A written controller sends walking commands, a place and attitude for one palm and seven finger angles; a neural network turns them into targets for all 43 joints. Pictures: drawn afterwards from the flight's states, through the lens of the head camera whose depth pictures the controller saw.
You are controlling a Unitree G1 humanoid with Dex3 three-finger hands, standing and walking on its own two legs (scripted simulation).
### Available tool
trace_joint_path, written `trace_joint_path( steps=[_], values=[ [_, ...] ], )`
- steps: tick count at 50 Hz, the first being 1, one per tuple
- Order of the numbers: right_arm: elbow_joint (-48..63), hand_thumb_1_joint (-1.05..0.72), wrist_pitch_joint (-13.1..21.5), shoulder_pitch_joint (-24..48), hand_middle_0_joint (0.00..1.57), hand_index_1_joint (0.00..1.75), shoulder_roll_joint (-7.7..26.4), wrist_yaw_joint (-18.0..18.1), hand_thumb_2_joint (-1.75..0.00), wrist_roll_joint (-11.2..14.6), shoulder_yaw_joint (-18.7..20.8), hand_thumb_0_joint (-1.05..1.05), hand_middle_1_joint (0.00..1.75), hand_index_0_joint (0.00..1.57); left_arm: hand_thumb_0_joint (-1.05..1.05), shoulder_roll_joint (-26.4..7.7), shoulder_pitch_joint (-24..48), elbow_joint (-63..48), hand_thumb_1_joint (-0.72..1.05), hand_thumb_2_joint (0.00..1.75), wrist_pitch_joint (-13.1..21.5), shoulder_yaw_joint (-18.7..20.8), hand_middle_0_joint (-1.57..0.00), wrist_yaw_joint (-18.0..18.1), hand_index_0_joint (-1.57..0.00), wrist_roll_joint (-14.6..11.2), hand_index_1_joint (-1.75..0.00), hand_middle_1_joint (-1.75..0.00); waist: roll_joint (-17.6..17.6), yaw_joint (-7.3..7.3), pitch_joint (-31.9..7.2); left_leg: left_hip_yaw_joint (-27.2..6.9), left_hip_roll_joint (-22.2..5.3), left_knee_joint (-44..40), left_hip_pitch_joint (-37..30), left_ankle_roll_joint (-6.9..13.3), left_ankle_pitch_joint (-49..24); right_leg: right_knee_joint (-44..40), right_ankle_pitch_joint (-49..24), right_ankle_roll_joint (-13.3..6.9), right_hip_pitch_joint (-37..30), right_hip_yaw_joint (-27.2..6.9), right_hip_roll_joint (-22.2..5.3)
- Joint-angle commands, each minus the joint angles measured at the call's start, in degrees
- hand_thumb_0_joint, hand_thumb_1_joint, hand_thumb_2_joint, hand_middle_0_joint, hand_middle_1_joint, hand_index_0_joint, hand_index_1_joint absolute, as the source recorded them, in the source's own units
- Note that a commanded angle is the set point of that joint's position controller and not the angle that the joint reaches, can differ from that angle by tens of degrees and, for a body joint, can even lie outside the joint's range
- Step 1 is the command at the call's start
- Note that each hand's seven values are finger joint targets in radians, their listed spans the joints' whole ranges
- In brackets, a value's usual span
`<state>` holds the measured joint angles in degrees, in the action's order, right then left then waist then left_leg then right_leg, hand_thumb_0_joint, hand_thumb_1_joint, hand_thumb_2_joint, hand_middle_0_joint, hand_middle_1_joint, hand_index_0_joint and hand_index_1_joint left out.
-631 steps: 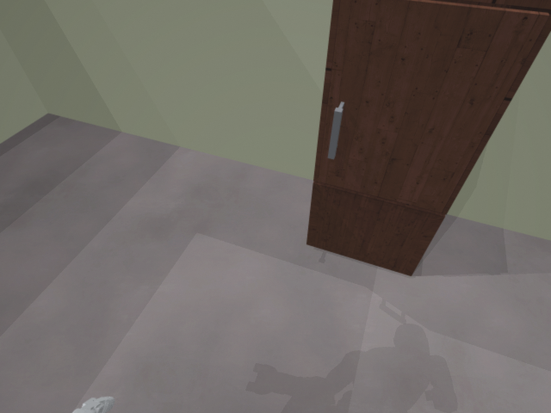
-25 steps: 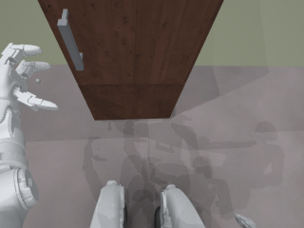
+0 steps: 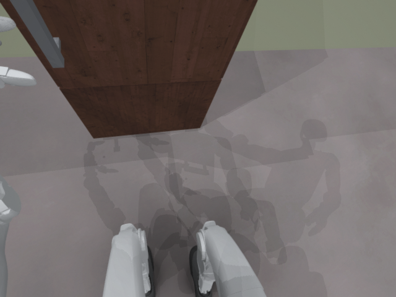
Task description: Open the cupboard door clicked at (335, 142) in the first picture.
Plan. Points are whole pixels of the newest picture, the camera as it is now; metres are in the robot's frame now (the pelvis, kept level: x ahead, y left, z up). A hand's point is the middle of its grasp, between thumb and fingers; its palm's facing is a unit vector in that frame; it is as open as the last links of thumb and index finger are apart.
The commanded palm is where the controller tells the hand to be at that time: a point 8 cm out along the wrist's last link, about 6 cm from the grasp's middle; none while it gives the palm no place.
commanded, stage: move the hooked fingers beside the handle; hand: left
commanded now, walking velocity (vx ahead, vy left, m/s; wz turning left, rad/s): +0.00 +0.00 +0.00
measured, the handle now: (39, 20) +0.59 +0.23 +0.06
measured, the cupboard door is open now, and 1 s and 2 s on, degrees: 0 0 0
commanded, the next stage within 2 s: slide the fingers in behind the handle in 1.00 s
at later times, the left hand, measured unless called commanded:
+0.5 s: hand out of the picture +0.54 +0.29 +0.07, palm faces +0.10 -0.99 -0.03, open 14.0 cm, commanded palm +0.53 +0.30 +0.06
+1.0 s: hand out of the picture +0.54 +0.29 +0.06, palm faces +0.09 -1.00 -0.03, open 14.0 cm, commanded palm +0.53 +0.30 +0.05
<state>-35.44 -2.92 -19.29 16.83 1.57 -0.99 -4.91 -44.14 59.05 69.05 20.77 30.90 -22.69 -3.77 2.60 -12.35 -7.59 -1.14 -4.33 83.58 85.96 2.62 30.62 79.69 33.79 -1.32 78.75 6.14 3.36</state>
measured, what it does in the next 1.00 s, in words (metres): stands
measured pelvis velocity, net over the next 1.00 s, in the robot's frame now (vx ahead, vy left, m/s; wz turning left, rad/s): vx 0.00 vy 0.00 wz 0.00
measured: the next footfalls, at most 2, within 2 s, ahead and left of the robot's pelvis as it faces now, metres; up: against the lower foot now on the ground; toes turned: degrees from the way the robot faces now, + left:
none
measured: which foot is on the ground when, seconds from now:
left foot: down 0.00-1.00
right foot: down 0.00-1.00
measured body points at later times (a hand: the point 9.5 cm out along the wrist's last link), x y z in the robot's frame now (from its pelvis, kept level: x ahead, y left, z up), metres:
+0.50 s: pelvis +0.01 +0.00 +0.01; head +0.20 +0.05 +0.41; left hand +0.53 +0.34 +0.07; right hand +0.03 -0.27 -0.09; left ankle +0.06 +0.10 -0.58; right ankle +0.03 -0.11 -0.58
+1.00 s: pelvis +0.00 +0.00 +0.00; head +0.20 +0.05 +0.40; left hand +0.53 +0.34 +0.06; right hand +0.02 -0.27 -0.10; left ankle +0.06 +0.10 -0.58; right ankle +0.03 -0.11 -0.58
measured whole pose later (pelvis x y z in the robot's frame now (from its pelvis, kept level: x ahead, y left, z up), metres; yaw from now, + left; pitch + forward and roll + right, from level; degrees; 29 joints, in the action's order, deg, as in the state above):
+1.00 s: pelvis +0.00 +0.00 +0.00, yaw +0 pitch +33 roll -7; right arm -34.7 -4.5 -18.8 16.3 1.0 -0.8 -5.6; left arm -45.2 58.7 69.2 20.4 30.2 -23.1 -4.2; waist 2.5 -12.1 -7.6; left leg -2.0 -4.5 84.0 86.3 2.3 30.9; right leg 79.6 34.0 -1.6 78.8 6.8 3.7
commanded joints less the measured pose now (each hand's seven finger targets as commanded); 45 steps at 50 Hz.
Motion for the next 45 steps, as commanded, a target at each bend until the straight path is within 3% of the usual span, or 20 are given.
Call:
trace_joint_path(
  steps=[1, 6, 9, 12, 13, 15, 16, 17, 19, 24, 27, 29, 32, 35, 38, 42, 43, 45],
  values=[
    [1.16, -0.90, -0.05, -12.07, 0.20, 0.30, 12.64, 0.59, -0.90, -0.65, 4.04, 0.00, 0.30, 0.20, 0.00, -19.36, 27.19, -10.83, -0.50, 0.30, 2.53, 1.70, -0.30, 1.61, -0.30, 0.48, -1.20, -1.20, 14.60, -1.24, -33.09, -7.62, -0.11, -7.43, -37.88, -0.38, -22.27, -9.13, -13.69, -0.24, -2.44, -2.19, 0.29],
    [2.93, -0.90, -1.44, -12.94, 0.20, 0.30, 12.30, -0.31, -0.90, -0.87, 4.05, 0.00, 0.30, 0.20, 0.00, -20.72, 19.26, -12.94, -0.50, 0.30, 1.89, 3.61, -0.30, 1.69, -0.30, 1.34, -1.20, -1.20, 16.59, 1.84, -37.68, -7.37, -0.23, -7.90, -41.43, -0.88, -28.98, -8.86, -17.44, -0.52, -5.88, -2.06, 0.50],
    [3.53, -0.90, -1.80, -12.78, 0.20, 0.30, 12.14, -0.56, -0.90, -0.62, 4.22, 0.00, 0.30, 0.20, 0.00, -19.89, 16.62, -13.67, -0.50, 0.30, 1.53, 4.49, -0.30, 1.03, -0.30, 0.09, -1.20, -1.20, 12.75, 1.80, -37.08, -6.65, -0.07, -8.01, -38.88, -0.26, -28.07, -9.49, -18.97, -0.19, -9.01, -2.56, 0.67],
    [3.33, -0.90, -1.93, -12.52, 0.20, 0.30, 12.16, -0.33, -0.90, -0.32, 4.33, 0.00, 0.30, 0.20, 0.00, -21.59, 18.43, -15.35, -0.50, 0.30, 1.59, 5.59, -0.30, 0.63, -0.30, -0.72, -1.20, -1.20, 11.28, 1.40, -35.70, -5.97, -0.04, -8.28, -36.01, 0.06, -25.22, -10.26, -18.43, 0.17, -11.05, -2.95, 0.81],
    [3.11, -0.90, -1.78, -12.28, 0.20, 0.30, 11.88, -0.41, -0.90, -0.29, 4.41, 0.00, 0.30, 0.20, 0.00, -20.00, 19.18, -15.88, -0.50, 0.30, 1.83, 4.57, -0.30, 0.57, -0.30, -0.92, -1.20, -1.20, 11.97, 0.98, -35.40, -5.73, 0.05, -8.21, -35.91, 0.14, -24.27, -10.67, -17.83, 0.24, -10.64, -3.18, 0.83],
    [2.35, -0.90, -1.57, -12.50, 0.20, 0.30, 11.88, -0.48, -0.90, -0.36, 4.57, 0.00, 0.30, 0.20, 0.00, -20.02, 21.04, -17.86, -0.50, 0.30, 3.12, 4.50, -0.30, 0.88, -0.30, -0.78, -1.20, -1.20, 14.47, 0.95, -36.10, -6.43, -0.18, -8.48, -39.15, -0.22, -25.39, -10.58, -17.11, -0.11, -8.64, -2.96, 0.84],
    [1.80, -0.90, -1.46, -12.31, 0.20, 0.30, 11.80, -0.55, -0.90, -0.35, 4.76, 0.00, 0.30, 0.20, 0.00, -18.10, 21.82, -18.33, -0.50, 0.30, 3.56, 2.87, -0.30, 0.93, -0.30, -0.77, -1.20, -1.20, 14.82, 0.21, -35.76, -6.65, -0.29, -8.59, -40.47, -0.31, -24.72, -10.99, -16.29, -0.14, -7.18, -2.96, 0.83],
    [1.35, -0.90, -1.38, -12.56, 0.20, 0.30, 11.87, -0.47, -0.90, -0.47, 4.77, 0.00, 0.30, 0.20, 0.00, -18.94, 21.78, -18.01, -0.50, 0.30, 3.81, 3.76, -0.30, 1.14, -0.30, -0.73, -1.20, -1.20, 14.29, 0.22, -35.78, -6.84, -0.31, -8.43, -40.41, -0.32, -24.93, -10.89, -16.30, -0.18, -7.23, -2.84, 0.82],
    [0.75, -0.90, -1.11, -12.53, 0.20, 0.30, 11.64, -0.58, -0.90, -0.51, 4.89, 0.00, 0.30, 0.20, 0.00, -15.36, 23.25, -17.59, -0.50, 0.30, 4.06, 0.62, -0.30, 0.94, -0.30, -0.63, -1.20, -1.20, 16.58, -0.66, -34.93, -7.50, -0.33, -8.75, -42.81, -0.55, -25.32, -10.89, -15.83, -0.45, -4.56, -2.58, 0.72],
    [0.82, -0.90, -1.45, -12.64, 0.20, 0.30, 11.66, -0.56, -0.90, -0.47, 4.98, 0.00, 0.30, 0.20, 0.00, -10.13, 18.90, -12.63, -0.50, 0.30, 1.93, -2.55, -0.30, 0.33, -0.30, -1.14, -1.20, -1.20, 15.66, -0.60, -32.18, -8.09, -0.26, -9.72, -44.46, -0.78, -26.32, -11.55, -15.85, -0.62, -2.87, -1.87, 0.48],
    [1.90, -0.90, -1.86, -11.88, 0.20, 0.30, 11.94, -0.18, -0.90, -0.30, 4.47, 0.00, 0.30, 0.20, 0.00, -13.76, 17.41, -10.56, -0.50, 0.30, 0.91, -0.26, -0.30, 0.66, -0.30, -1.25, -1.20, -1.20, 11.61, -0.07, -30.54, -6.63, 0.10, -9.07, -38.41, -0.25, -24.02, -11.46, -16.07, -0.26, -6.23, -2.28, 0.60],
    [2.26, -0.90, -1.64, -11.50, 0.20, 0.30, 11.59, -0.18, -0.90, -0.29, 4.22, 0.00, 0.30, 0.20, 0.00, -14.73, 19.07, -11.71, -0.50, 0.30, 1.80, 0.45, -0.30, 1.56, -0.30, -1.13, -1.20, -1.20, 12.02, 0.11, -29.97, -6.11, 0.32, -8.69, -36.98, -0.05, -23.86, -11.23, -16.32, -0.33, -6.94, -2.64, 0.58],
    [2.70, -0.90, -1.49, -11.03, 0.20, 0.30, 11.62, -0.32, -0.90, -0.65, 4.49, 0.00, 0.30, 0.20, 0.00, -19.34, 20.90, -17.76, -0.50, 0.30, 4.80, 3.88, -0.30, 3.15, -0.30, -0.67, -1.20, -1.20, 14.35, 1.39, -35.70, -5.69, 0.30, -8.06, -39.10, -0.29, -26.54, -10.54, -18.05, -0.36, -9.49, -3.23, 0.67],
    [2.51, -0.90, -1.30, -10.52, 0.20, 0.30, 11.41, -0.99, -0.90, -0.81, 4.78, 0.00, 0.30, 0.20, 0.00, -19.86, 20.16, -20.19, -0.50, 0.30, 7.18, 4.97, -0.30, 3.53, -0.30, -0.42, -1.20, -1.20, 16.86, 2.12, -38.84, -5.93, 0.25, -8.11, -42.19, -0.79, -28.77, -10.16, -19.02, -0.62, -10.09, -3.33, 0.81],
    [2.17, -0.90, -1.62, -10.43, 0.20, 0.30, 11.44, -0.84, -0.90, -0.25, 4.39, 0.00, 0.30, 0.20, 0.00, -17.79, 17.82, -13.90, -0.50, 0.30, 5.08, 3.12, -0.30, 2.39, -0.30, -0.62, -1.20, -1.20, 11.90, 0.42, -32.91, -5.19, 0.31, -8.35, -36.67, -0.04, -23.82, -11.40, -17.41, -0.03, -11.20, -3.45, 0.84],
    [2.53, -0.90, -1.74, -10.35, 0.20, 0.30, 11.85, -0.04, -0.90, 0.29, 3.84, 0.00, 0.30, 0.20, 0.00, -16.02, 18.76, -8.19, -0.50, 0.30, 1.62, -0.32, -0.30, -0.14, -0.30, -0.51, -1.20, -1.20, 9.74, -1.03, -28.38, -4.95, 0.52, -7.80, -30.91, 0.53, -18.11, -11.67, -14.11, 0.27, -9.19, -3.58, 0.64],
    [2.54, -0.90, -1.50, -10.46, 0.20, 0.30, 11.89, 0.09, -0.90, 0.25, 3.80, 0.00, 0.30, 0.20, 0.00, -15.11, 19.95, -8.15, -0.50, 0.30, 1.37, -1.41, -0.30, -0.51, -0.30, -0.72, -1.20, -1.20, 10.29, -1.60, -28.08, -5.15, 0.48, -7.74, -30.99, 0.57, -17.75, -11.62, -13.73, 0.24, -8.18, -3.49, 0.65],
    [2.30, -0.90, -1.22, -10.63, 0.20, 0.30, 12.06, 0.24, -0.90, 0.01, 4.06, 0.00, 0.30, 0.20, 0.00, -15.03, 21.40, -11.05, -0.50, 0.30, 2.54, -1.23, -0.30, -0.86, -0.30, -1.22, -1.20, -1.20, 13.08, -0.95, -32.09, -5.86, 0.36, -7.43, -34.85, 0.17, -19.67, -10.60, -13.92, -0.16, -6.17, -3.16, 0.63]
  ],
)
